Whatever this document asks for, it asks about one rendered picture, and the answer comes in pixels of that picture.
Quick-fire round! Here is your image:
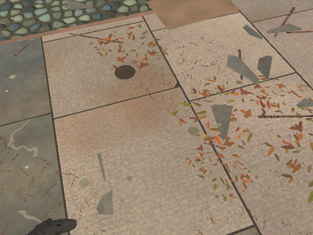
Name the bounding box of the robot left hand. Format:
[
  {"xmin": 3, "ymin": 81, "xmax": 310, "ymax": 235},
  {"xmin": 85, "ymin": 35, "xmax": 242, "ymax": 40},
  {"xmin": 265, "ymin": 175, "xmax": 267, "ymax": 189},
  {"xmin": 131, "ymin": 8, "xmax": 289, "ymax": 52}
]
[{"xmin": 25, "ymin": 218, "xmax": 77, "ymax": 235}]

